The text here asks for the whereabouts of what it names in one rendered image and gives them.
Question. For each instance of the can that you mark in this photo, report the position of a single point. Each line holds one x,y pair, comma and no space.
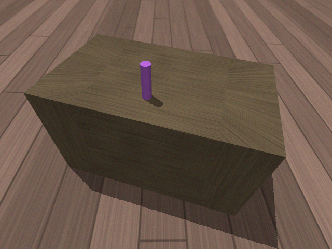
145,67

